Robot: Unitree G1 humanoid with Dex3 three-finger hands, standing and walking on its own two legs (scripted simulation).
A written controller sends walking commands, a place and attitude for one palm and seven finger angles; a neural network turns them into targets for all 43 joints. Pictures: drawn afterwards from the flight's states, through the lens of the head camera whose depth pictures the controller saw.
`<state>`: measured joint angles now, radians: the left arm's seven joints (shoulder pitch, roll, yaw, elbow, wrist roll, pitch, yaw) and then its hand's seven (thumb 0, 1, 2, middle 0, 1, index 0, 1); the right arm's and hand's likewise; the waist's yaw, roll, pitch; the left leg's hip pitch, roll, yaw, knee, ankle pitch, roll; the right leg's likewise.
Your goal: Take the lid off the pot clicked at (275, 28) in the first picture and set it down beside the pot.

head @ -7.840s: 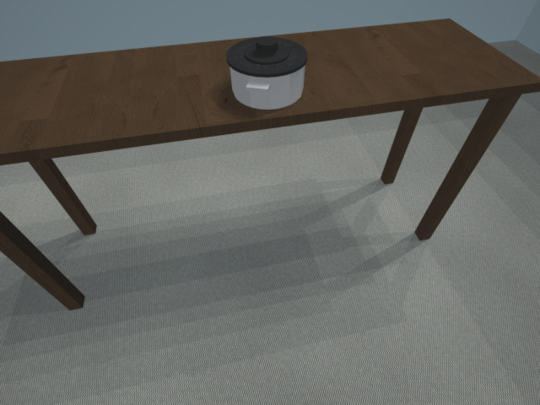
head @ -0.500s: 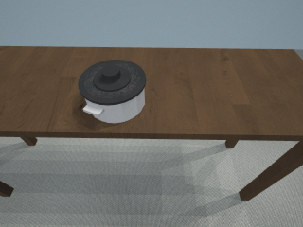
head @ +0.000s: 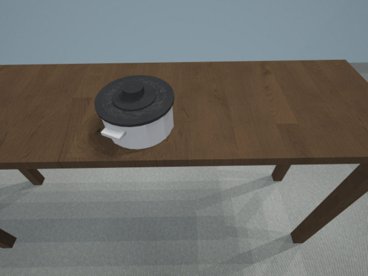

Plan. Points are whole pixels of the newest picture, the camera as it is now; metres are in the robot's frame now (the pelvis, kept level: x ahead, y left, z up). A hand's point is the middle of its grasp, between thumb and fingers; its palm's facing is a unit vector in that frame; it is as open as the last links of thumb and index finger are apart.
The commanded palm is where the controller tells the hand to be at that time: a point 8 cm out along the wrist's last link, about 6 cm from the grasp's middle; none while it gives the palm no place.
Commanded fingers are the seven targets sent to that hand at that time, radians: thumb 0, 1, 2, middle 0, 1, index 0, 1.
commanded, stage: look again from close up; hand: left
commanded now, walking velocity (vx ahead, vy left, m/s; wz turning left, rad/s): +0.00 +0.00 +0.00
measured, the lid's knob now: (133, 89) +0.50 +0.16 +0.15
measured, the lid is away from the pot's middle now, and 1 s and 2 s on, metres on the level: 0.00 0.00 0.00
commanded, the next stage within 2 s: lift the closed hand beside the body in 0.50 s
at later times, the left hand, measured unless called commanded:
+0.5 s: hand out of the picture +0.03 +0.18 -0.17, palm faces -0.01 -0.98 -0.21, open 7.4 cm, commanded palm none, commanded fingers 0.00 0.90 0.90 -0.20 -0.30 -0.20 -0.30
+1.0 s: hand out of the picture +0.11 +0.20 -0.01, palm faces +0.27 -0.92 -0.29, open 4.5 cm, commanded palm +0.08 +0.24 +0.03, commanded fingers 0.00 0.90 0.90 -1.12 -1.31 -1.12 -1.31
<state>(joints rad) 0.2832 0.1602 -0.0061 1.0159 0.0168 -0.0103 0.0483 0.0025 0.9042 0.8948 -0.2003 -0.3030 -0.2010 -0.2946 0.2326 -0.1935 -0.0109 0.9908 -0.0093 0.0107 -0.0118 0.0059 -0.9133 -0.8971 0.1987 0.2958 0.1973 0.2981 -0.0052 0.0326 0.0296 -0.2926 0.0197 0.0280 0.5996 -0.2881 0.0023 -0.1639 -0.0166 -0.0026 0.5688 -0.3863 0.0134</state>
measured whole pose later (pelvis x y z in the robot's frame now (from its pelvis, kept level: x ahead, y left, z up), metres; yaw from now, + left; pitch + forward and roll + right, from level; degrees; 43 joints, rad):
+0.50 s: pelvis +0.01 +0.00 +0.00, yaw -1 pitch +0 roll +0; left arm 0.27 0.19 -0.01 1.03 0.01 0.00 0.04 0.00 0.91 0.89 -0.20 -0.30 -0.20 -0.29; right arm 0.25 -0.16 0.00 1.05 0.00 0.00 -0.02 0.01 -0.92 -0.90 0.20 0.30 0.20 0.30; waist 0.00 -0.02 0.05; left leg -0.28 0.03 0.04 0.55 -0.27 -0.01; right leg -0.16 -0.01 0.01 0.53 -0.37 0.01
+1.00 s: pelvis -0.01 -0.01 +0.01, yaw +2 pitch -2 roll +0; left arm 0.61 0.21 0.06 -0.03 -0.02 -0.01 0.07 0.01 0.90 0.89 -0.71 -0.86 -0.71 -0.85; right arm 0.11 -0.22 -0.01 0.55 0.01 -0.17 -0.06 0.01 -0.91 -0.90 0.20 0.30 0.20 0.30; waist 0.06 0.02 -0.01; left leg -0.24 0.02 -0.01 0.47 -0.20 -0.01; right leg -0.10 -0.01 -0.05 0.44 -0.31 0.00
